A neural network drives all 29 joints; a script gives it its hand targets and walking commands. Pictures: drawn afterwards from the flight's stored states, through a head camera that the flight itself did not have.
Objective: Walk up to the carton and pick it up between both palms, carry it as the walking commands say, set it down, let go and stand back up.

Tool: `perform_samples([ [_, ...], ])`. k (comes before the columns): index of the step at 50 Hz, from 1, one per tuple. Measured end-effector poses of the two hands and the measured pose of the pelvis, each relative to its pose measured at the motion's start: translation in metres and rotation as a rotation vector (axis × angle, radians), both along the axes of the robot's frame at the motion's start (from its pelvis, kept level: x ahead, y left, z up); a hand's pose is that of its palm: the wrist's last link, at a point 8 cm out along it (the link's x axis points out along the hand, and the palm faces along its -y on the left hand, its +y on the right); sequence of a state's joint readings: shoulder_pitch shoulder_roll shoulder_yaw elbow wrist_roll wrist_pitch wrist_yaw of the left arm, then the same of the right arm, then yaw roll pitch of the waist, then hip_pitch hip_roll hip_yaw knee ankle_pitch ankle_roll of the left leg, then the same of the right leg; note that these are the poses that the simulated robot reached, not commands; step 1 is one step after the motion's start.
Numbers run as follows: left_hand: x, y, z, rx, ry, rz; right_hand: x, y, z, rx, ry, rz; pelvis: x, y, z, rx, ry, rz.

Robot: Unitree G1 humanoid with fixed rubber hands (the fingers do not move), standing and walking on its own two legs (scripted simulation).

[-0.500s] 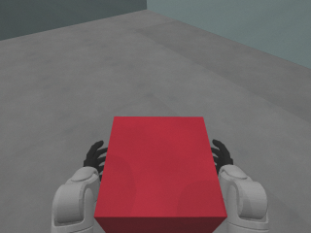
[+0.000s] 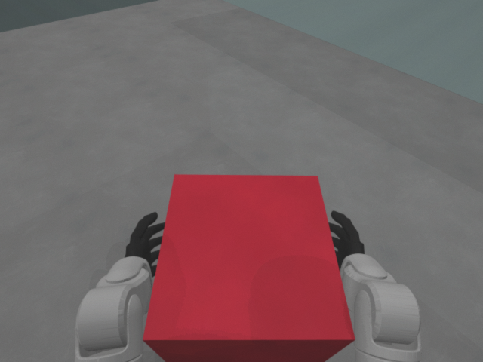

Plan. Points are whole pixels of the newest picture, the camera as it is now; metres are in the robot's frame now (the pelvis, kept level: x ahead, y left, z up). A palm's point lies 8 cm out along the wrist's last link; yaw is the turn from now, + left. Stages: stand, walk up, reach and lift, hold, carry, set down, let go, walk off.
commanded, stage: carry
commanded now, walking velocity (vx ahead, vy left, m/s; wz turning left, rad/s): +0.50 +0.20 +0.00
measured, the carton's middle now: (244, 284) +0.26 -0.01 +0.01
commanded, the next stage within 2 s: none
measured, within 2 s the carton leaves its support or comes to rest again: neither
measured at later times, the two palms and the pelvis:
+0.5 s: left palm (117, 123) +0.59 +0.26 +0.09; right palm (255, 123) +0.60 -0.04 +0.08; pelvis +0.33 +0.11 -0.01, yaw +1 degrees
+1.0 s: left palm (113, 60) +0.93 +0.36 +0.08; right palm (215, 63) +0.93 +0.06 +0.07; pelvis +0.67 +0.21 -0.02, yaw +1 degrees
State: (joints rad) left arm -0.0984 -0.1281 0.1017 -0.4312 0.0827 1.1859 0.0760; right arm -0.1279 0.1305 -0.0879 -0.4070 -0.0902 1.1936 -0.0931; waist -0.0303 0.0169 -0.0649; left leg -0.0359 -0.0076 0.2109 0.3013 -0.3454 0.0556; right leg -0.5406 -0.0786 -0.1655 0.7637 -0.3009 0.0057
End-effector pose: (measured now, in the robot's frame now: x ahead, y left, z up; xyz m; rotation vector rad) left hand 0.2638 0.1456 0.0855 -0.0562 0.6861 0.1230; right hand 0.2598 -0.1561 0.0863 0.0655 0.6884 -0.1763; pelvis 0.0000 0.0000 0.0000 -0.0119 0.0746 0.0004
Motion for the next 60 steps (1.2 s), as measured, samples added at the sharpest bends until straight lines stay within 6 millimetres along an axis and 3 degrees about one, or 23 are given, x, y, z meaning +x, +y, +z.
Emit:
perform_samples([
  [6, 0.077, 0.014, -0.011, 0.044, -0.009, 0.040, 0.091, 0.014, -0.022, 0.043, -0.010, 0.042, 0.085, 0.005, -0.021, -0.002, -0.032, 0.049],
  [10, 0.110, 0.036, -0.013, 0.044, 0.069, 0.108, 0.144, 0.038, -0.025, 0.044, 0.067, 0.112, 0.130, 0.011, -0.006, 0.012, -0.029, 0.077],
  [15, 0.163, 0.060, 0.004, 0.035, 0.058, 0.148, 0.210, 0.064, -0.006, 0.037, 0.054, 0.151, 0.190, 0.027, 0.012, 0.047, -0.020, 0.069],
  [22, 0.276, 0.094, 0.017, 0.029, -0.016, 0.087, 0.301, 0.095, 0.005, 0.036, -0.020, 0.084, 0.284, 0.076, 0.008, 0.057, -0.024, 0.048],
  [28, 0.384, 0.135, -0.014, -0.006, -0.028, 0.011, 0.385, 0.135, -0.015, 0.003, -0.030, 0.007, 0.376, 0.135, -0.023, 0.048, -0.030, 0.012],
  [32, 0.425, 0.157, -0.027, -0.015, 0.077, -0.004, 0.424, 0.157, -0.024, -0.006, 0.073, -0.007, 0.417, 0.159, -0.008, 0.025, -0.004, -0.020],
  [37, 0.482, 0.178, -0.014, -0.022, 0.057, -0.008, 0.478, 0.178, -0.010, -0.020, 0.055, -0.006, 0.475, 0.180, 0.005, 0.017, 0.003, -0.030],
  [44, 0.573, 0.201, 0.005, 0.006, -0.011, -0.006, 0.571, 0.201, 0.003, 0.004, -0.015, -0.001, 0.573, 0.203, 0.002, 0.009, -0.016, -0.017],
  [51, 0.676, 0.215, -0.008, 0.038, -0.014, 0.016, 0.683, 0.215, -0.018, 0.036, -0.018, 0.023, 0.683, 0.211, -0.020, -0.006, -0.033, 0.024],
  [55, 0.718, 0.234, -0.013, 0.042, 0.058, 0.073, 0.742, 0.235, -0.023, 0.043, 0.054, 0.077, 0.732, 0.216, -0.009, -0.003, -0.028, 0.062],
  [60, 0.773, 0.259, -0.001, 0.028, 0.060, 0.119, 0.813, 0.261, -0.008, 0.031, 0.053, 0.124, 0.796, 0.231, 0.009, 0.030, -0.020, 0.057],
])
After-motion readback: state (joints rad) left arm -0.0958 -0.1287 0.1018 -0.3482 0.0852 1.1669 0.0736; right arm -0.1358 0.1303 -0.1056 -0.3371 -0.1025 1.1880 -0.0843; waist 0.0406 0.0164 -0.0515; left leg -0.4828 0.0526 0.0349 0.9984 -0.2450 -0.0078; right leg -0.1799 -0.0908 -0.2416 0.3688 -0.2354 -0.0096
